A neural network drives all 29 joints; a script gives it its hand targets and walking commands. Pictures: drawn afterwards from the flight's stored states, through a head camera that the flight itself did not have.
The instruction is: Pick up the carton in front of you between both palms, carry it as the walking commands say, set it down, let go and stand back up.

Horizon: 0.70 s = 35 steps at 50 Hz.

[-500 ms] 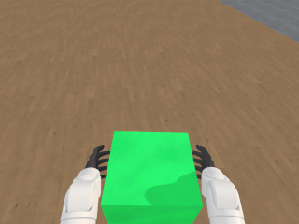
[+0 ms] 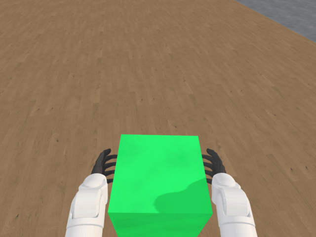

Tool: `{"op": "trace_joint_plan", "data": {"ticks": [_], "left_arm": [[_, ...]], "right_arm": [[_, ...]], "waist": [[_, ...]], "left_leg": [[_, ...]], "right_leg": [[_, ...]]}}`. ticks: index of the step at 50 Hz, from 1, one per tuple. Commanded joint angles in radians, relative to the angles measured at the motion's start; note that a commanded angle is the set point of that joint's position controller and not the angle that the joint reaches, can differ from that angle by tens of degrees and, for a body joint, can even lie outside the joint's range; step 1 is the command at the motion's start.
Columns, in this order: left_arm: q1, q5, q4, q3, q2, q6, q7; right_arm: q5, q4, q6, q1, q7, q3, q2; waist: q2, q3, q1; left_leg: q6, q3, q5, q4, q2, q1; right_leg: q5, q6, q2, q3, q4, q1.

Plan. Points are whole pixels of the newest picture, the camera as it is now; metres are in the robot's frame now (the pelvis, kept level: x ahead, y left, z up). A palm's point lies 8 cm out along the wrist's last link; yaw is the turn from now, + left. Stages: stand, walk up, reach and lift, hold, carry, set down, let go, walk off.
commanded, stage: carry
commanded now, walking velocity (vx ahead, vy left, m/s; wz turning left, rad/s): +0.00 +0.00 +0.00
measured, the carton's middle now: (158, 190) +0.29 +0.00 -0.05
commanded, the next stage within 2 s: hold in 0.12 s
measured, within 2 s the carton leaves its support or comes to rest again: neither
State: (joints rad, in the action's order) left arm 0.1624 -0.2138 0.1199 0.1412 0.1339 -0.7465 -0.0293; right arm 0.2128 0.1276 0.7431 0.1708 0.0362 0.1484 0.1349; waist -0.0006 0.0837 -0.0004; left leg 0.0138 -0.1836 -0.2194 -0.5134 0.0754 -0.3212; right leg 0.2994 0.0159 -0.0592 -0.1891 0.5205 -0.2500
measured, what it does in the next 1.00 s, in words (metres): lowers itself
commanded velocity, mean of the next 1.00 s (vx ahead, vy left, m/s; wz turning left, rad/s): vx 0.00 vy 0.00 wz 0.00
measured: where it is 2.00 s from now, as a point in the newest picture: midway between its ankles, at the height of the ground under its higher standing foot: outside the picture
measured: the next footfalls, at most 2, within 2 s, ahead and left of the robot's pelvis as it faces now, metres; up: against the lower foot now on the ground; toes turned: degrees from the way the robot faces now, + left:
none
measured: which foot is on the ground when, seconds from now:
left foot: down 0.00-1.00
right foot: down 0.00-1.00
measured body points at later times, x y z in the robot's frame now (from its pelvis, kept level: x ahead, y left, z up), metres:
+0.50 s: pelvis -0.04 +0.01 +0.00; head -0.04 +0.01 +0.44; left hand +0.30 +0.13 +0.01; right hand +0.28 -0.17 +0.01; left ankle +0.03 +0.12 -0.74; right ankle -0.02 -0.10 -0.74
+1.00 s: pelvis -0.07 +0.02 -0.11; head +0.17 +0.00 +0.27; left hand +0.38 +0.13 -0.20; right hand +0.34 -0.17 -0.20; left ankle +0.03 +0.12 -0.74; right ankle -0.02 -0.10 -0.74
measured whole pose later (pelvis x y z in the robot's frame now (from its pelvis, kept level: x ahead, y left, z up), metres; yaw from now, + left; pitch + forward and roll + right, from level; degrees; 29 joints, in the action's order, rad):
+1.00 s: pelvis -0.07 +0.02 -0.11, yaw -8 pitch +31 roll -1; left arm 0.70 -0.21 0.49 0.39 0.08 -0.25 -0.03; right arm 0.20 0.51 0.23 0.71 0.04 0.40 0.10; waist 0.02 0.00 -0.02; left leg 0.02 -0.01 -0.36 -1.17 0.00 -1.35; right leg 0.40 -0.01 0.03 0.02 1.17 -1.33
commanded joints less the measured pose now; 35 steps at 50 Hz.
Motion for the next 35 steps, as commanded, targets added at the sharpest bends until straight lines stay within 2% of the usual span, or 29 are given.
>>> {"op": "trace_joint_plan", "data": {"ticks": [1, 6, 7, 8, 9, 10, 12, 13, 14, 15, 16, 20, 24, 27, 30, 32, 35], "left_arm": [[0.491, 0.249, -0.11, -0.578, 0.868, 0.051, 0.219], [0.489, 0.252, -0.112, -0.582, 0.872, 0.05, 0.22], [0.358, 0.246, -0.135, -0.556, 0.88, 0.043, 0.22], [0.396, 0.232, -0.164, -0.557, 0.852, 0.059, 0.212], [0.376, 0.219, -0.155, -0.541, 0.819, 0.057, 0.21], [0.404, 0.214, -0.163, -0.543, 0.828, 0.06, 0.212], [0.408, 0.222, -0.141, -0.555, 0.826, 0.068, 0.209], [0.431, 0.227, -0.148, -0.555, 0.82, 0.073, 0.213], [0.452, 0.217, -0.14, -0.541, 0.819, 0.076, 0.214], [0.481, 0.207, -0.113, -0.518, 0.817, 0.08, 0.213], [0.512, 0.194, -0.075, -0.495, 0.82, 0.085, 0.211], [0.701, 0.121, 0.142, -0.352, 0.861, 0.125, 0.227], [0.932, 0.027, 0.366, -0.173, 0.874, 0.203, 0.256], [0.992, -0.06, 0.482, -0.027, 0.813, 0.255, 0.243], [0.98, -0.134, 0.535, 0.087, 0.711, 0.306, 0.22], [0.968, -0.16, 0.544, 0.125, 0.667, 0.347, 0.21], [0.98, -0.15, 0.536, 0.1, 0.677, 0.423, 0.204]], "right_arm": [[-0.252, -0.101, -0.044, 0.473, -0.224, -0.586, 0.879], [-0.257, -0.104, -0.044, 0.473, -0.225, -0.593, 0.885], [-0.245, -0.105, -0.043, 0.355, -0.226, -0.564, 0.89], [-0.226, -0.129, -0.06, 0.365, -0.216, -0.556, 0.876], [-0.21, -0.11, -0.064, 0.335, -0.207, -0.524, 0.839], [-0.196, -0.115, -0.068, 0.366, -0.206, -0.524, 0.835], [-0.209, -0.097, -0.078, 0.376, -0.201, -0.525, 0.843], [-0.195, -0.088, -0.081, 0.388, -0.198, -0.52, 0.842], [-0.194, -0.079, -0.085, 0.426, -0.203, -0.524, 0.837], [-0.197, -0.064, -0.09, 0.468, -0.208, -0.516, 0.836], [-0.202, -0.04, -0.097, 0.523, -0.213, -0.504, 0.841], [-0.152, 0.171, -0.138, 0.732, -0.245, -0.39, 0.87], [-0.04, 0.428, -0.222, 0.922, -0.265, -0.178, 0.899], [0.068, 0.544, -0.274, 0.97, -0.242, 0.008, 0.82], [0.139, 0.585, -0.323, 0.974, -0.218, 0.121, 0.719], [0.163, 0.588, -0.362, 0.968, -0.211, 0.147, 0.677], [0.144, 0.577, -0.434, 0.985, -0.21, 0.105, 0.69]], "waist": [[-0.002, 0.258, 0.001], [-0.001, 0.274, 0.001], [0.051, 0.183, -0.006], [0.04, 0.242, 0.004], [0.01, 0.225, 0.006], [0.018, 0.173, 0.001], [0.018, 0.205, 0.011], [0.042, 0.205, 0.002], [0.019, 0.17, -0.018], [0.01, 0.159, -0.025], [0.012, 0.151, -0.028], [0.017, 0.041, -0.04], [0.015, 0.013, -0.022], [-0.007, -0.009, 0.001], [-0.017, 0.015, -0.005], [-0.018, 0.067, -0.013], [-0.014, 0.183, -0.023]], "left_leg": [[0.005, 0.111, 0.215, 0.059, 0.099, 0.13], [0.004, 0.11, 0.224, 0.054, 0.099, 0.139], [0.025, 0.26, 0.438, 0.09, -0.171, 0.363], [0.02, 0.288, 0.53, 0.082, -0.151, 0.4], [0.01, 0.28, 0.426, 0.106, -0.143, 0.371], [0.005, 0.275, 0.423, 0.107, -0.153, 0.354], [-0.002, 0.271, 0.465, 0.103, -0.167, 0.375], [-0.004, 0.267, 0.371, 0.117, -0.168, 0.348], [-0.002, 0.266, 0.333, 0.121, -0.171, 0.311], [0.001, 0.269, 0.31, 0.12, -0.168, 0.286], [0.007, 0.266, 0.252, 0.115, -0.169, 0.295], [0.016, 0.244, -0.024, 0.085, -0.16, 0.244], [0.018, 0.245, -0.174, 0.024, -0.153, 0.154], [0.026, 0.247, -0.205, -0.022, -0.152, 0.057], [0.027, 0.231, -0.147, -0.084, -0.163, -0.024], [0.021, 0.223, -0.09, -0.131, -0.172, -0.084], [0.012, 0.219, 0.001, -0.205, -0.186, -0.136]], "right_leg": [[-0.216, 0.004, -0.111, 0.112, -0.087, 0.055], [-0.227, 0.007, -0.111, 0.112, -0.084, 0.064], [-0.558, 0.005, 0.13, 0.289, -0.13, 0.135], [-0.63, 0.003, 0.128, 0.299, -0.116, 0.163], [-0.482, 0.017, 0.117, 0.304, -0.14, 0.223], [-0.488, 0.011, 0.119, 0.297, -0.147, 0.195], [-0.56, 0.0, 0.122, 0.305, -0.149, 0.239], [-0.47, 0.0, 0.124, 0.3, -0.163, 0.267], [-0.444, 0.0, 0.123, 0.299, -0.155, 0.262], [-0.423, 0.0, 0.122, 0.298, -0.146, 0.268], [-0.348, -0.004, 0.122, 0.295, -0.146, 0.23], [0.003, 0.012, 0.115, 0.284, -0.145, 0.073], [0.154, 0.033, 0.118, 0.273, -0.08, -0.017], [0.161, 0.041, 0.13, 0.27, -0.013, -0.093], [0.108, 0.036, 0.148, 0.257, 0.055, -0.197], [0.059, 0.027, 0.161, 0.245, 0.107, -0.258], [-0.012, 0.014, 0.18, 0.231, 0.182, -0.344]]}}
